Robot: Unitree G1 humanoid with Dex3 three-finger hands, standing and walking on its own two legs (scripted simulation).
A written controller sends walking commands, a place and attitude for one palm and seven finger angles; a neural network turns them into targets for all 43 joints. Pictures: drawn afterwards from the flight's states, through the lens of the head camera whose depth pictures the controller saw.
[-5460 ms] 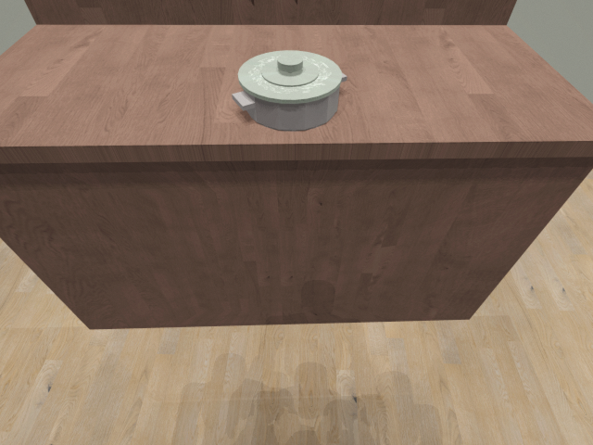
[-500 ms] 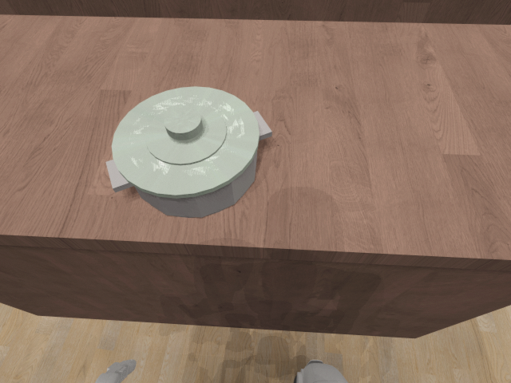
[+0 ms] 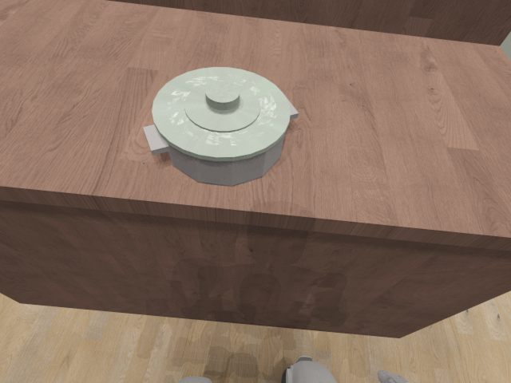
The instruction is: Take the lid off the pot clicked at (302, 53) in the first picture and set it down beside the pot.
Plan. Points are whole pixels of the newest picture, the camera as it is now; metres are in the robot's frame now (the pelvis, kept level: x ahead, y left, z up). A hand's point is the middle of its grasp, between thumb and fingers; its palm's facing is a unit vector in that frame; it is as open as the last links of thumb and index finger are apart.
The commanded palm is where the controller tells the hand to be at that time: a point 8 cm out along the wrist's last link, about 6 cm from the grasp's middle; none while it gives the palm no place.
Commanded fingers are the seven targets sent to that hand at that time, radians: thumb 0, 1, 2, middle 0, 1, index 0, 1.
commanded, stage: come to a stop and stand still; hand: left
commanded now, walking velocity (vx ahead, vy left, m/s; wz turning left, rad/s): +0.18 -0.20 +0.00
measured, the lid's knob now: (222, 95) +0.48 +0.10 +0.18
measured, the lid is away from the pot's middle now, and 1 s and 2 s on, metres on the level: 0.00 0.00 0.00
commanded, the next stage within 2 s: look again from close up in 1.02 s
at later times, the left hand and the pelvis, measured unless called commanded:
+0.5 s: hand out of the picture +0.11 +0.15 -0.15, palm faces -0.10 -0.98 -0.20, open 7.4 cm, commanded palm none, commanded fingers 0.00 0.90 0.90 -0.20 -0.30 -0.20 -0.30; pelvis +0.01 -0.02 +0.02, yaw -3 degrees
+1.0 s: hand out of the picture +0.05 +0.16 -0.15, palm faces +0.01 -0.98 -0.22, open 7.3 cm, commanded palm none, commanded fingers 0.00 0.90 0.90 -0.20 -0.30 -0.20 -0.30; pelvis +0.04 -0.03 +0.02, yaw -2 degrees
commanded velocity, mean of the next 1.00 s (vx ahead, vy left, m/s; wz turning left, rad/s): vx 0.02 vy -0.04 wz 0.00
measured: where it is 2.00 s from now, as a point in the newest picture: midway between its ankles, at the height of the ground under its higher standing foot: outside the picture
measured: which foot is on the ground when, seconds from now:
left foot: down 0.00-1.00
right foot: up 0.00-0.42, down 0.44-1.00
